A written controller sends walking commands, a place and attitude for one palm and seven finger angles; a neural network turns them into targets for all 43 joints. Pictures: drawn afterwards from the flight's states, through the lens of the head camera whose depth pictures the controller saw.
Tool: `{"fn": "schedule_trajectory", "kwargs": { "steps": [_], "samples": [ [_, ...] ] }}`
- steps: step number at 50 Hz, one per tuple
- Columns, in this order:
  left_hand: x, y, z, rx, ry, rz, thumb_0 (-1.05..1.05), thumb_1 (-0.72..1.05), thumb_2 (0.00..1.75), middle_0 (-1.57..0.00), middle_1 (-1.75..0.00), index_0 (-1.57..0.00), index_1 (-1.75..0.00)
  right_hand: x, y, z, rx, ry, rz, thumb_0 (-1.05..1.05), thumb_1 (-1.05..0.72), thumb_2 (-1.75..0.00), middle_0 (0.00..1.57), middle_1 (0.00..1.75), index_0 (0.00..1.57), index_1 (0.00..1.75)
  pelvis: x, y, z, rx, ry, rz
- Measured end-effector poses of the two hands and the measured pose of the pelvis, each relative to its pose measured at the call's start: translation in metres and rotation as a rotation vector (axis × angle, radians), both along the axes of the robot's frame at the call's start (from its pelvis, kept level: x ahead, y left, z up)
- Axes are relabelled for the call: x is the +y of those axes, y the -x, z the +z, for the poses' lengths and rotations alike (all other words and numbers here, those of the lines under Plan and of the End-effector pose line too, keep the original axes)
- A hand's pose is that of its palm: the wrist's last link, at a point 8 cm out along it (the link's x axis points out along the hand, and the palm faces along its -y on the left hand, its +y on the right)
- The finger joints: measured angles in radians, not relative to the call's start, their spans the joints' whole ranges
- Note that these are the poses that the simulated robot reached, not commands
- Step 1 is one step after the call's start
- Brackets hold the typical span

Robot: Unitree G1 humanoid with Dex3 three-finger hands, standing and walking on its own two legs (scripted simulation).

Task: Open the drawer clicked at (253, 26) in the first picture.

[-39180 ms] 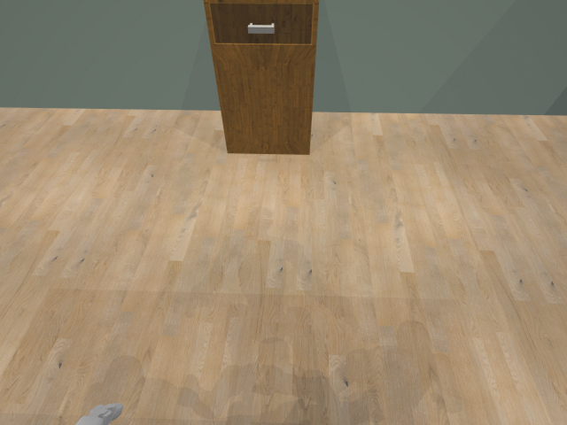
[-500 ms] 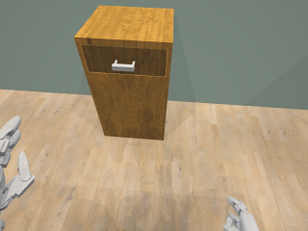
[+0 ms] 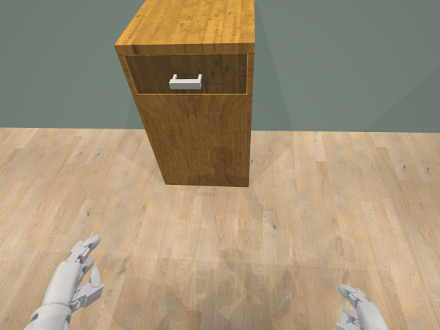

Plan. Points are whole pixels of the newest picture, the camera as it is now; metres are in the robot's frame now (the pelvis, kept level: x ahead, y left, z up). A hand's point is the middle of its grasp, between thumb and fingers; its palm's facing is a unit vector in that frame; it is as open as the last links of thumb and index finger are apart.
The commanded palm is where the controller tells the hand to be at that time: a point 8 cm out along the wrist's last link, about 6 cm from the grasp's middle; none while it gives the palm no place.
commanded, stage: let the arm hang, fingers relaxed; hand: left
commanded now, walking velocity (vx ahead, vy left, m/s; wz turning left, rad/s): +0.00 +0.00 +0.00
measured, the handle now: (186, 80) +0.91 +0.19 -0.06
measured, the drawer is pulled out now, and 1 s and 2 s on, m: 0.00 0.00 0.00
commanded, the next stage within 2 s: look to check the result in 0.96 s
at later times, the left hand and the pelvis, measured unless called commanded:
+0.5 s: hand out of the picture +0.00 +0.23 -0.15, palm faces -0.01 -0.95 -0.31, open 7.4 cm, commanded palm none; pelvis +0.00 -0.01 +0.01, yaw +1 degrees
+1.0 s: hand out of the picture +0.12 +0.21 -0.14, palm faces -0.04 -0.95 -0.32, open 7.4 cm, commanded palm none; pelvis +0.03 -0.02 +0.02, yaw +0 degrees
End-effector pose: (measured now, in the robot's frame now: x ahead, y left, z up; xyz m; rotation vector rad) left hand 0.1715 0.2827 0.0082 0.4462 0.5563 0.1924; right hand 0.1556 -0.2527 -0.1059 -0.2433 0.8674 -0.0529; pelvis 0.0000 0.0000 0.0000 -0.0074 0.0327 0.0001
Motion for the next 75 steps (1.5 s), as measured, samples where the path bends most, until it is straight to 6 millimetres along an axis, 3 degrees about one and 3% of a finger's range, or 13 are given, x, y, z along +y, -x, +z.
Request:
{"fn": "schedule_trajectory", "kwargs": {
  "steps": [4,8,14,20,25,32,40,47,58,75],
  "samples": [
    [-0.022,0.050,-0.083,0.369,0.121,0.022,0.01,0.90,0.90,-0.20,-0.30,-0.20,-0.30,-0.013,0.033,-0.007,0.103,0.029,-0.041,0.01,-0.90,-0.90,0.20,0.30,0.21,0.30,-0.002,0.006,-0.001,-0.018,-0.005,-0.004],
    [-0.045,0.103,-0.127,0.585,0.231,0.053,0.01,0.90,0.90,-0.20,-0.30,-0.20,-0.30,-0.029,0.076,-0.004,0.254,0.091,-0.067,0.01,-0.90,-0.90,0.20,0.30,0.21,0.30,-0.007,0.008,0.002,-0.034,-0.003,0.005],
    [-0.053,0.160,-0.146,0.757,0.295,0.137,0.01,0.90,0.89,-0.20,-0.30,-0.20,-0.30,-0.046,0.122,0.003,0.437,0.156,-0.105,0.01,-0.90,-0.90,0.20,0.30,0.21,0.30,-0.010,0.009,0.008,-0.039,0.005,0.018],
    [-0.030,0.182,-0.137,0.816,0.241,0.221,0.01,0.90,0.89,-0.20,-0.30,-0.20,-0.30,-0.047,0.130,0.000,0.475,0.145,-0.126,0.01,-0.90,-0.90,0.20,0.30,0.20,0.30,-0.011,0.005,0.012,-0.044,0.005,0.020],
    [-0.007,0.172,-0.122,0.788,0.170,0.259,0.01,0.90,0.90,-0.20,-0.30,-0.20,-0.30,-0.037,0.115,-0.009,0.440,0.099,-0.119,0.01,-0.90,-0.90,0.20,0.30,0.20,0.30,-0.011,0.001,0.014,-0.053,0.002,0.018],
    [0.007,0.134,-0.104,0.699,0.108,0.250,0.01,0.90,0.90,-0.20,-0.30,-0.20,-0.30,-0.026,0.088,-0.017,0.384,0.040,-0.099,0.00,-0.90,-0.90,0.20,0.30,0.21,0.30,-0.012,-0.005,0.016,-0.054,-0.005,0.012],
    [-0.003,0.089,-0.099,0.620,0.111,0.202,0.00,0.90,0.90,-0.20,-0.30,-0.20,-0.30,-0.033,0.070,-0.015,0.362,0.040,-0.103,0.00,-0.90,-0.90,0.20,0.30,0.21,0.30,-0.015,-0.016,0.018,-0.050,-0.011,0.007],
    [-0.019,0.066,-0.105,0.608,0.139,0.166,0.00,0.90,0.90,-0.20,-0.30,-0.20,-0.30,-0.051,0.067,-0.007,0.372,0.080,-0.126,0.00,-0.90,-0.90,0.20,0.30,0.21,0.30,-0.020,-0.025,0.019,-0.045,-0.013,0.004],
    [-0.028,0.059,-0.112,0.638,0.155,0.169,0.00,0.90,0.90,-0.20,-0.30,-0.20,-0.30,-0.068,0.064,0.000,0.398,0.120,-0.144,0.00,-0.90,-0.90,0.20,0.30,0.20,0.30,-0.027,-0.037,0.020,-0.043,-0.014,0.003],
    [-0.025,0.063,-0.106,0.654,0.124,0.206,0.00,0.90,0.90,-0.20,-0.30,-0.20,-0.30,-0.062,0.044,-0.008,0.382,0.084,-0.122,0.00,-0.90,-0.90,0.20,0.30,0.21,0.30,-0.034,-0.046,0.019,-0.045,-0.016,0.001]
  ]
}}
